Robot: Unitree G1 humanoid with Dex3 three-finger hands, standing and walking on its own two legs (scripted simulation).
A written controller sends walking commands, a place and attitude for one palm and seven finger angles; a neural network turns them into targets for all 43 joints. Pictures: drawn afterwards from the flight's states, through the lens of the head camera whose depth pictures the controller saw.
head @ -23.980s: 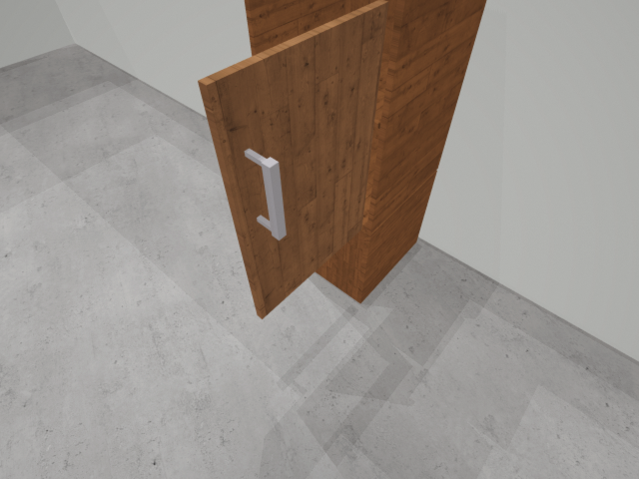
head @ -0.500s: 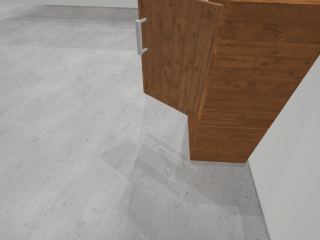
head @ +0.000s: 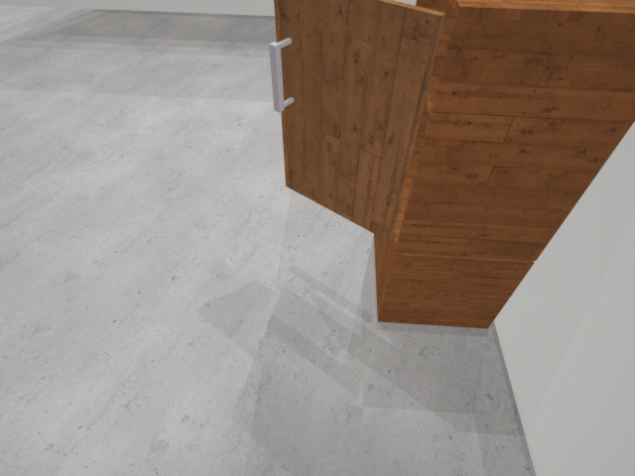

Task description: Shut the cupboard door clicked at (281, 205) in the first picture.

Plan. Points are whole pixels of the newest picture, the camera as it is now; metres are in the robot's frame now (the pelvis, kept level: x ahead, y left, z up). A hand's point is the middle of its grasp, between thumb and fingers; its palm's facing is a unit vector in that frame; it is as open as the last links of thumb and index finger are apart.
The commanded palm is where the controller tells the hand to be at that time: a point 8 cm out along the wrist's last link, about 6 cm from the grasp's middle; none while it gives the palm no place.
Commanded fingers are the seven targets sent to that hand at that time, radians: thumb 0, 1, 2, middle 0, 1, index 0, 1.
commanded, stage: walk to a spot facing it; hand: left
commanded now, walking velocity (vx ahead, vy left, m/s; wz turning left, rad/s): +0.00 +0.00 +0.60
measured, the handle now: (282, 76) +0.96 +0.14 +0.04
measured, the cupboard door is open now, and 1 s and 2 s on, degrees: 56 56 56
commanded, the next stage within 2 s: none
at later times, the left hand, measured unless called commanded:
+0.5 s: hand out of the picture +0.03 +0.24 -0.17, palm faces +0.25 -0.94 -0.25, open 7.4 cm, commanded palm none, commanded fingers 0.00 0.90 0.90 -0.20 -0.30 -0.20 -0.30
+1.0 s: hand out of the picture -0.07 +0.17 -0.18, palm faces +0.57 -0.78 -0.27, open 7.4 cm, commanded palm none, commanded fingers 0.00 0.90 0.90 -0.20 -0.30 -0.20 -0.30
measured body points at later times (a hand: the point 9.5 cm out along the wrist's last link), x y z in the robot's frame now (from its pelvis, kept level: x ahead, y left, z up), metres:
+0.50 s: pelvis -0.01 +0.01 +0.00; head +0.05 +0.04 +0.44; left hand +0.02 +0.29 -0.15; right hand +0.10 -0.22 -0.15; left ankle +0.03 +0.11 -0.74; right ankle +0.00 -0.15 -0.68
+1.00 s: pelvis +0.01 -0.02 -0.02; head +0.07 +0.02 +0.43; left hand -0.10 +0.22 -0.16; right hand +0.24 -0.18 -0.16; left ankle -0.07 +0.08 -0.74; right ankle +0.04 -0.15 -0.74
